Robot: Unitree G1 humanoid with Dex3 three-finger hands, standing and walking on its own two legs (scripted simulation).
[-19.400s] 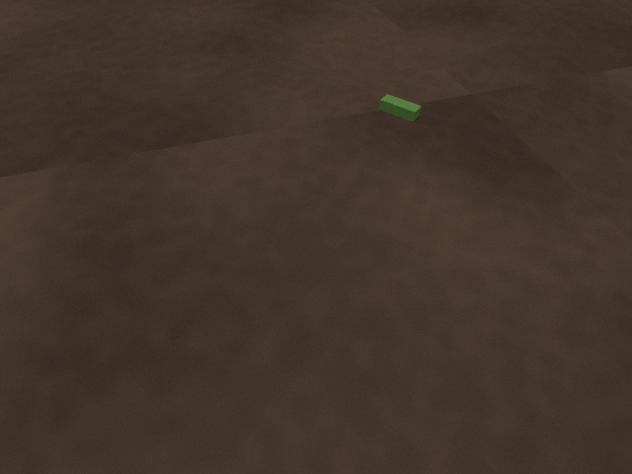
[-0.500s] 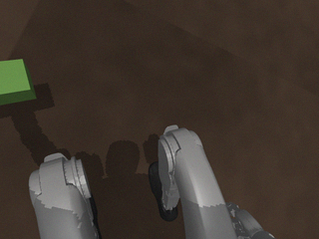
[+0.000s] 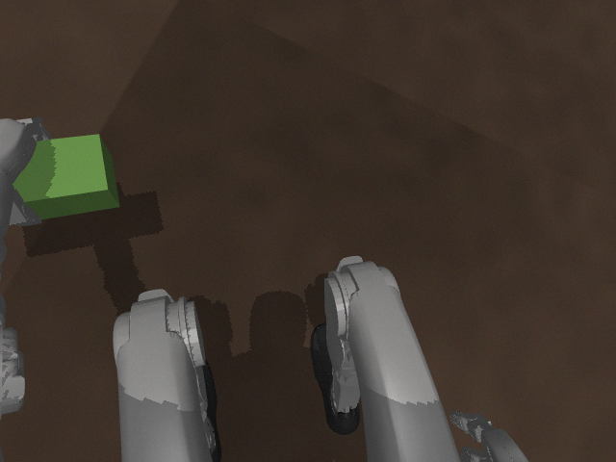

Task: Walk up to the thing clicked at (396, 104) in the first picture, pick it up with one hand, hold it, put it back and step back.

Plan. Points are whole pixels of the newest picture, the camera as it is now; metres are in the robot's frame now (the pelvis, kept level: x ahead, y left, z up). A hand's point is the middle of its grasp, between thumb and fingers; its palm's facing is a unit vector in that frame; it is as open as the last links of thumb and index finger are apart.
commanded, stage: lift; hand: left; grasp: from above
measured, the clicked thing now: (16, 184) +0.48 +0.32 -0.15
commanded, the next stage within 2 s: hold in 1.28 s
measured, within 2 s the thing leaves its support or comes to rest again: neither
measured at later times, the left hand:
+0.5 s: hand out of the picture +0.39 +0.29 +0.07, palm faces -0.42 -0.13 -0.90, open 10.9 cm
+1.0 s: hand out of the picture +0.35 +0.26 +0.23, palm faces -0.43 -0.13 -0.89, open 10.9 cm
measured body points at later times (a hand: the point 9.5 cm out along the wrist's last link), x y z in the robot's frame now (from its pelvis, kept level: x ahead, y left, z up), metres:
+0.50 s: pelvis +0.01 +0.00 +0.15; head +0.17 +0.04 +0.57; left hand +0.41 +0.30 +0.12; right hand +0.15 -0.25 +0.03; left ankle +0.09 +0.12 -0.34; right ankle +0.11 -0.14 -0.34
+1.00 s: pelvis +0.04 +0.00 +0.31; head +0.11 +0.01 +0.75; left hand +0.37 +0.26 +0.28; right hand +0.16 -0.26 +0.19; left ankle +0.08 +0.12 -0.34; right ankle +0.11 -0.14 -0.34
